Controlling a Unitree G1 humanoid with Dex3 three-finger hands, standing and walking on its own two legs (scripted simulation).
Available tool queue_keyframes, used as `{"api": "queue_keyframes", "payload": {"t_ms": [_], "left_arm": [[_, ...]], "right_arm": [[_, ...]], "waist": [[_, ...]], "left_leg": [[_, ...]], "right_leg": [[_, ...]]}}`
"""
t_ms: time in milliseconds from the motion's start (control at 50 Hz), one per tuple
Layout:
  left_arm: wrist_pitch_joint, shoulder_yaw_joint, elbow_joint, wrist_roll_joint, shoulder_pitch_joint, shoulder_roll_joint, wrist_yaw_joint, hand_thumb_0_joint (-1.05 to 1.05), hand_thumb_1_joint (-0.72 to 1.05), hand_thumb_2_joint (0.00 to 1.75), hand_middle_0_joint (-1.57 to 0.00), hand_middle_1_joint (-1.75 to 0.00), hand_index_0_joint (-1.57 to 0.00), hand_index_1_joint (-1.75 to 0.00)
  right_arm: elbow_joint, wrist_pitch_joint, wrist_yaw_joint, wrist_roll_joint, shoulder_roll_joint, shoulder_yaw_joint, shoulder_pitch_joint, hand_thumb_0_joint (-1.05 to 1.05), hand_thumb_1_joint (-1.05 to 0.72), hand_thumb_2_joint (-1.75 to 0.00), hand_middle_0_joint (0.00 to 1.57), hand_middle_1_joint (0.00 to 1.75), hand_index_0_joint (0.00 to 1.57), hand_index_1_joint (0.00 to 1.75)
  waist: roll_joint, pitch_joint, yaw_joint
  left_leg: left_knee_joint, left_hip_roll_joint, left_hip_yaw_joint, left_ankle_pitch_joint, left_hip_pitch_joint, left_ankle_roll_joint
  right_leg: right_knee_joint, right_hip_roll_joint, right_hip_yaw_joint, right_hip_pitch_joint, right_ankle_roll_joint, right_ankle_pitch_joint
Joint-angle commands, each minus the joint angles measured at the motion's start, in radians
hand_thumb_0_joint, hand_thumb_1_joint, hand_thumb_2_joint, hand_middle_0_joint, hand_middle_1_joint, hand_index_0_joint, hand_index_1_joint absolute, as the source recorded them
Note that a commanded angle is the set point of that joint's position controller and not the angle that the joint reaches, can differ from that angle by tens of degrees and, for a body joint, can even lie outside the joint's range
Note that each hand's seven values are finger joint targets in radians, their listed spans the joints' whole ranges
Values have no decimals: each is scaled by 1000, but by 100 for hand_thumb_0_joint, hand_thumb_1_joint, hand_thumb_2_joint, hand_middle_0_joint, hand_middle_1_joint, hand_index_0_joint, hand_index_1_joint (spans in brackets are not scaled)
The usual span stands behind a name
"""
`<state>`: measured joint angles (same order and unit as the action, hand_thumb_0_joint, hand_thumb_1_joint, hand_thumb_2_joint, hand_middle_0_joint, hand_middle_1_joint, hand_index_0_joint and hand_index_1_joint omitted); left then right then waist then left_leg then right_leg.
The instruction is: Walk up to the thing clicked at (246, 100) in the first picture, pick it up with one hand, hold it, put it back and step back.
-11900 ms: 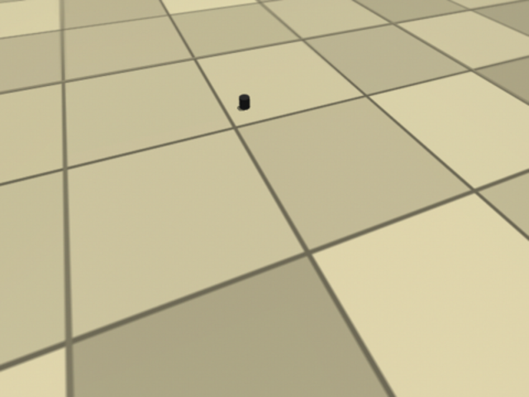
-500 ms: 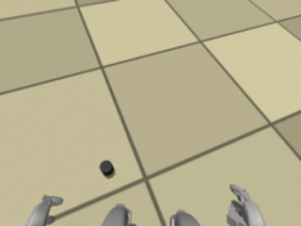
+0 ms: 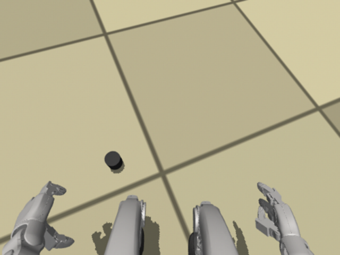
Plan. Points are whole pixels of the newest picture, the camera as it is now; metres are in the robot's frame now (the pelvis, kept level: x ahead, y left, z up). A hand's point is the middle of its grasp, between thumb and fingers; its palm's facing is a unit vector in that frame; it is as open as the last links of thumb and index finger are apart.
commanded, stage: rise first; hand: left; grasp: from above
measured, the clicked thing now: (113, 160) +0.46 +0.26 -0.55
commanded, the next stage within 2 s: approach in 1.60 s
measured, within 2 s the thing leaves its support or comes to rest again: neither
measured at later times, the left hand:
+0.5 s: hand (85, 179) +0.33 +0.29 -0.31, palm faces -0.47 -0.21 -0.86, open 14.0 cm
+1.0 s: hand (92, 169) +0.38 +0.30 -0.39, palm faces -0.46 -0.02 -0.89, open 14.1 cm
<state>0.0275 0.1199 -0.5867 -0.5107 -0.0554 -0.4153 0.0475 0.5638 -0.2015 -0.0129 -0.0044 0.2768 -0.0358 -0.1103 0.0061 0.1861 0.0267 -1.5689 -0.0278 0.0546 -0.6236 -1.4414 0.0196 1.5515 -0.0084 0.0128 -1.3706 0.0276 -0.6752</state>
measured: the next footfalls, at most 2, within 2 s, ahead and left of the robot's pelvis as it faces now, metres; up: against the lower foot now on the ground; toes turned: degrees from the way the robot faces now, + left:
none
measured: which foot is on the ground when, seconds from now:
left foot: down 0.00-1.00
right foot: down 0.00-1.00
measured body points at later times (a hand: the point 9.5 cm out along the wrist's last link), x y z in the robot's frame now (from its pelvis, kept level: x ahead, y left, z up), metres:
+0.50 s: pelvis -0.06 +0.00 -0.18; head +0.15 +0.02 +0.22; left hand +0.35 +0.30 -0.26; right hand +0.03 -0.28 -0.31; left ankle +0.04 +0.13 -0.55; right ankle +0.02 -0.14 -0.55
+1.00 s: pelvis -0.06 +0.01 -0.23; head +0.17 +0.05 +0.15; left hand +0.40 +0.30 -0.34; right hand +0.02 -0.28 -0.35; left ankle +0.04 +0.13 -0.55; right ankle +0.02 -0.14 -0.55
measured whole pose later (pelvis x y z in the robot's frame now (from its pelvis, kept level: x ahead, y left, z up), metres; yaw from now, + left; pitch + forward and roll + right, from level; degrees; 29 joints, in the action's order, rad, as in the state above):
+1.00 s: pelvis -0.06 +0.01 -0.23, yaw -7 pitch +33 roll -8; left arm -0.28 0.12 -1.26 -1.25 0.79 -0.72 0.33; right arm 0.76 -0.03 -0.10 -0.11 0.26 0.00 -0.10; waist -0.02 0.08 0.13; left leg -2.32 -0.02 0.14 -0.64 -2.26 0.01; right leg 2.26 0.04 0.05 -2.15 0.05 -0.70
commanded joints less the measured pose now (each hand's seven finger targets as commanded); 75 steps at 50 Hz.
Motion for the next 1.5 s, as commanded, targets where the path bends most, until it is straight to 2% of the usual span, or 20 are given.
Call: {"api": "queue_keyframes", "payload": {"t_ms": [0,20,60,120,160,240,300,400,440,580,680,720,840,960,1080,1120,1180,1220,1380,1480], "left_arm": [[-127,79,123,-103,176,-250,72,0,-55,100,-6,-109,-6,-109],[-132,73,76,-125,185,-245,85,0,-57,101,-7,-109,-6,-109],[-137,116,18,-179,238,-314,116,0,-58,102,-6,-109,-6,-109],[-136,109,-30,-229,387,-340,139,0,-58,102,-7,-109,-6,-110],[-140,81,-86,-257,466,-325,139,0,-56,101,-6,-109,-6,-109],[-180,98,-178,-316,639,-444,126,0,-53,103,-7,-105,-6,-106],[-217,86,-203,-365,744,-472,124,0,-53,103,-6,-105,-6,-105],[-263,101,-279,-446,800,-517,149,0,-55,104,-5,-105,-5,-106],[-275,98,-317,-470,833,-523,167,0,-55,104,-5,-105,-5,-105],[-290,81,-410,-579,929,-549,237,0,-57,105,-6,-99,-5,-100],[-293,66,-429,-634,1015,-565,273,0,-55,103,-7,-97,-6,-98],[-294,50,-463,-655,1037,-557,284,0,-56,104,-7,-96,-6,-97],[-303,36,-519,-711,1102,-574,315,0,-52,100,-9,-96,-9,-96],[-306,39,-558,-736,1122,-574,340,0,-53,100,-8,-98,-8,-98],[-297,49,-596,-733,1152,-588,361,0,-56,102,-6,-100,-6,-100],[-291,64,-593,-735,1148,-603,368,0,-55,101,-7,-101,-7,-100],[-285,51,-616,-736,1158,-600,369,0,-56,102,-6,-101,-6,-101],[-284,72,-617,-726,1161,-617,371,0,-55,101,-6,-101,-6,-100],[-294,68,-662,-727,1161,-639,368,0,-56,102,-6,-102,-6,-102],[-301,76,-665,-724,1158,-650,373,0,-55,101,-6,-102,-6,-102]], "right_arm": [[-53,-32,0,6,167,-82,-34,0,-87,-89,20,30,20,30],[-44,-26,-3,7,169,-81,-29,0,-89,-90,20,30,20,30],[-22,-12,-5,8,179,-85,-32,0,-89,-90,20,30,20,30],[0,7,-10,8,178,-88,-51,0,-90,-90,20,30,20,30],[26,14,-15,3,177,-89,-61,0,-89,-90,20,30,20,30],[49,28,-18,-8,178,-95,-77,0,-86,-89,20,30,20,30],[67,38,-21,-17,183,-91,-87,0,-86,-89,20,30,20,30],[96,66,-27,-24,188,-84,-123,0,-86,-89,20,30,20,30],[107,80,-31,-30,194,-79,-131,0,-87,-90,20,30,20,30],[132,134,-48,-52,205,-69,-148,0,-89,-90,20,30,20,30],[152,154,-59,-69,208,-63,-166,0,-90,-90,20,30,20,30],[157,158,-63,-74,209,-59,-170,0,-90,-90,20,30,20,30],[168,167,-74,-94,209,-52,-170,0,-90,-90,20,30,20,30],[177,168,-84,-110,213,-43,-177,0,-90,-90,20,30,20,30],[178,164,-90,-121,216,-29,-180,0,-90,-90,20,30,20,30],[179,164,-92,-124,215,-25,-179,0,-90,-90,20,30,20,30],[180,165,-95,-124,217,-20,-179,0,-90,-90,20,30,20,30],[177,165,-96,-127,216,-18,-185,0,-90,-90,20,30,20,30],[178,164,-100,-135,220,0,-180,0,-90,-90,20,30,20,30],[181,165,-102,-140,224,9,-183,0,-90,-90,20,30,20,30]], "waist": [[137,456,3],[116,457,5],[121,486,-16],[91,535,-14],[69,564,-7],[2,571,-3],[41,583,9],[65,600,7],[74,547,19],[148,519,44],[207,548,58],[211,529,76],[215,515,89],[223,538,103],[226,532,118],[254,554,110],[240,538,120],[230,538,122],[225,501,134],[227,512,137]], "left_leg": [[51,13,-4,301,273,-22],[30,11,0,298,247,-23],[-24,11,-7,301,194,-26],[-92,17,-26,253,101,-31],[-143,16,-31,227,58,-36],[-243,20,-53,84,-129,-48],[-274,19,-50,27,-156,-46],[-325,20,-43,37,-189,-45],[-340,19,-35,8,-213,-46],[-383,18,-13,2,-223,-40],[-419,15,-7,60,-188,-34],[-431,16,0,65,-202,-33],[-471,18,-8,46,-246,-37],[-501,13,0,78,-237,-37],[-530,8,4,94,-261,-39],[-540,6,0,126,-235,-37],[-552,6,-2,114,-275,-40],[-558,8,-3,106,-291,-42],[-582,10,-4,75,-348,-45],[-607,8,-4,103,-349,-45]], "right_leg": [[-11,28,22,-33,-51,296],[12,30,29,-70,-51,287],[54,31,30,-109,-53,287],[80,36,31,-130,-50,260],[108,39,37,-159,-49,238],[132,46,22,-162,-41,106],[174,49,32,-232,-47,36],[245,56,61,-289,-53,53],[270,58,75,-355,-57,26],[361,60,108,-476,-67,42],[412,58,116,-514,-70,101],[431,59,123,-536,-70,108],[446,63,125,-565,-69,95],[478,65,137,-569,-64,129],[502,68,143,-582,-61,151],[514,70,141,-578,-62,177],[513,75,144,-580,-63,174],[516,72,142,-567,-60,167],[523,81,147,-571,-61,144],[537,82,148,-553,-56,172]]}}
